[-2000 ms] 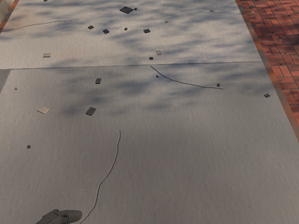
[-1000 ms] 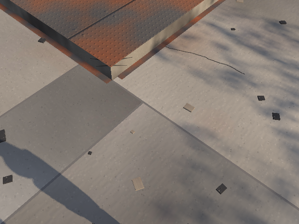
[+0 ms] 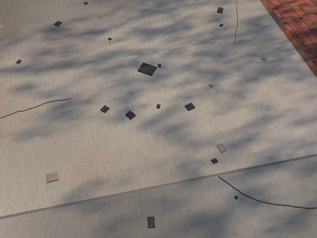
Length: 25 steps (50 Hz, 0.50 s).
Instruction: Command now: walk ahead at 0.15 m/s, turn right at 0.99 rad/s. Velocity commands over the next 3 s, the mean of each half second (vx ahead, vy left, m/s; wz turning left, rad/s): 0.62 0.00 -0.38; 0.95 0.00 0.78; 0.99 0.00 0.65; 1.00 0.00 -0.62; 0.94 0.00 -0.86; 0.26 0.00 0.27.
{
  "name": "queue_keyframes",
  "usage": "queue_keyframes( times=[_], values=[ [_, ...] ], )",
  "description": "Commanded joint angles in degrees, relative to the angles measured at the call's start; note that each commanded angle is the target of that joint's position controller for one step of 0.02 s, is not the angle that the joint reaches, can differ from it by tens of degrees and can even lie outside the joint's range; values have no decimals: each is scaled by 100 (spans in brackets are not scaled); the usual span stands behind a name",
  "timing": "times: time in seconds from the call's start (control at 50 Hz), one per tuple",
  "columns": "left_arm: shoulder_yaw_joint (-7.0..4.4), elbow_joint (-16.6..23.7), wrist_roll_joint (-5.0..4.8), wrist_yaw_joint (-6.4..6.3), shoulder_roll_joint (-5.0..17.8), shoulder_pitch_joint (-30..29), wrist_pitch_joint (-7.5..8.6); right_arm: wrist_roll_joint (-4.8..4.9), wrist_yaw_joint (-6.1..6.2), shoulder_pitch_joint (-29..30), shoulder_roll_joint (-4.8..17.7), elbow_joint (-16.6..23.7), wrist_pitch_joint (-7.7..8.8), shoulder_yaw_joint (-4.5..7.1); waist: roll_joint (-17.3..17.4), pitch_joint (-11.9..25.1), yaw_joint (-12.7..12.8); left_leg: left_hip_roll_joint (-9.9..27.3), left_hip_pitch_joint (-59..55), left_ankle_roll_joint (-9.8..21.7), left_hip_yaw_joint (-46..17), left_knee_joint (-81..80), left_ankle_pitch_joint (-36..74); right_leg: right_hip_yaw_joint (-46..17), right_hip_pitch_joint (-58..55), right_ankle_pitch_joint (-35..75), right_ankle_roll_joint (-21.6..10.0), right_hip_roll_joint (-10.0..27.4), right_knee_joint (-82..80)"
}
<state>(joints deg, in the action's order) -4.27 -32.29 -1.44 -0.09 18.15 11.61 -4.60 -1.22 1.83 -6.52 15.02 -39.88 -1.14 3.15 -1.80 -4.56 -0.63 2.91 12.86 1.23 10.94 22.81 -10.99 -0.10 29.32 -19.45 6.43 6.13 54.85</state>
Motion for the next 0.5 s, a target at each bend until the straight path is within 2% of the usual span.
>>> queue_keyframes(
  times=[0.02, 0.06, 0.1, 0.12, 0.14, 0.16, 0.18, 0.2, 0.22, 0.24, 0.26, 0.28, 0.32, 0.38, 0.44, 0.46, 0.5],
  values=[
    [-130, 513, -12, 76, 484, -238, 62, 149, -82, -80, 1369, 288, 138, 462, 1074, 965, -203, 1659, -889, 1035, -982, -994, -463, 354, -128, -151, -255, -12, -575],
    [-179, 414, -58, 165, 590, -99, 70, 284, -129, 1, 1461, 276, 248, 512, 1140, 883, -36, 1823, -644, 852, -1055, -1252, -1788, 471, -588, -383, -591, -21, -1010],
    [-222, 96, -84, 226, 589, 298, 89, 365, -171, 223, 1429, 262, 298, 520, 959, 767, 278, 1783, -319, 617, -782, -1146, -2246, 768, -1340, -368, -942, -129, -1710],
    [-240, -244, -102, 220, 528, 831, 109, 375, -176, 410, 1318, 254, 288, 500, 742, 732, 571, 1583, 49, 450, -433, -724, -2437, 1043, -2036, -115, -1113, -308, -2236],
    [-335, -730, -123, 157, 656, 1691, 147, 293, -177, 445, 989, 256, 279, 430, 40, 723, 848, 1111, 661, 233, 54, 516, -2460, 1005, -2998, -329, -1330, -617, -2663],
    [-448, -956, -117, 96, 982, 2478, 233, 192, -249, 653, 541, 373, 300, 277, -1308, 385, 1180, 586, 2653, -90, 365, 3311, -2525, -772, -4143, -999, -1867, 212, -3161],
    [-420, -541, -26, 131, 1574, 2012, 527, 155, -306, 854, 218, 885, 487, 155, -1949, 197, 718, -333, 4961, -253, -550, 4794, -2671, -3988, -4363, -1653, -2816, 1338, -3837],
    [-333, -366, 28, 181, 1135, 1646, 748, 335, -389, 1332, 690, 1028, 694, 201, -940, 162, 875, -3, 5333, -92, -1333, 4988, -1917, -4153, -4185, -1996, -2907, 1673, -4572],
    [-200, -381, 49, 158, 846, 1394, 855, 417, -470, 1156, 913, 942, 809, 242, -770, 12, 609, 214, 5316, 20, -1368, 4705, -1188, -3618, -4045, -1708, -2686, 1638, -4606],
    [-127, -367, 38, 142, 680, 1259, 871, 314, -499, 779, 964, 685, 824, 253, -553, 46, 451, 407, 5034, 6, -1308, 4488, -672, -2928, -3894, -1441, -2432, 1410, -4432],
    [-51, -341, 56, 117, 568, 1040, 855, 212, -523, 583, 1012, 516, 810, 262, -566, -57, 336, 496, 4723, -57, -1277, 4116, -152, -2290, -3616, -971, -2192, 1108, -4419],
    [-10, -321, 117, 72, 538, 993, 870, 211, -554, 470, 1006, 390, 768, 262, -612, -89, 298, 515, 4420, -105, -1216, 3920, 337, -1790, -3393, -492, -1992, 877, -4506],
    [-2, -428, 189, 14, 616, 1187, 925, 263, -572, 521, 806, 296, 673, 171, -404, -114, 371, 415, 4207, -176, -1070, 3684, 1060, -1041, -3228, 579, -1764, 708, -4676],
    [52, -603, 280, -46, 569, 1366, 1014, 383, -606, 941, 576, 410, 630, 34, -299, -450, 530, 74, 3696, -133, -986, 2792, 1791, 40, -2643, 1227, -1442, 490, -5087],
    [95, -857, 233, -82, 534, 1575, 1081, 419, -730, 1254, 470, 498, 694, -35, -293, -626, 612, -171, 3119, 83, -712, 1772, 2310, 668, -2665, 1901, -1110, 457, -5393],
    [101, -932, 209, -101, 550, 1626, 1079, 415, -782, 1335, 445, 530, 723, -49, -298, -626, 617, -254, 2972, 169, -587, 1497, 2343, 813, -2847, 2416, -1008, 472, -5353],
    [82, -1022, 222, -184, 738, 1643, 1035, 409, -842, 1333, 504, 597, 758, -22, -548, -335, 483, -617, 2521, 390, -224, 1239, 2114, 1014, -3415, 5083, -815, 538, -4840]
  ],
)
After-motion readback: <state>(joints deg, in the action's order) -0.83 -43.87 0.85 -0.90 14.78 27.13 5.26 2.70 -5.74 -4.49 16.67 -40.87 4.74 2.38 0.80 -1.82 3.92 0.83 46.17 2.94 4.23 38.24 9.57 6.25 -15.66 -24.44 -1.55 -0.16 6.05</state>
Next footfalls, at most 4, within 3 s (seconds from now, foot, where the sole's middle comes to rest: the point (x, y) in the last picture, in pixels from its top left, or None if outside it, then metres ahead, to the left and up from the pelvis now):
0.16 right None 0.00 -0.14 -0.78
0.60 left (181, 218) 0.51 -0.08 -0.78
1.02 right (214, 137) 0.91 -0.27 -0.78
1.50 left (123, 101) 1.14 0.20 -0.78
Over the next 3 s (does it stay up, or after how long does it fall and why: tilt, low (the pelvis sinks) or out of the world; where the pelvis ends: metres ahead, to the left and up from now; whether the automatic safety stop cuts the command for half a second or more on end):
stays up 2.04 0.34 -0.01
